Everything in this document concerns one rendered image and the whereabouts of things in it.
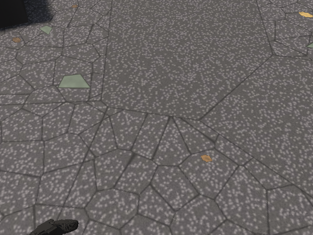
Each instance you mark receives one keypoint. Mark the left robot hand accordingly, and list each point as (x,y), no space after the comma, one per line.
(55,227)

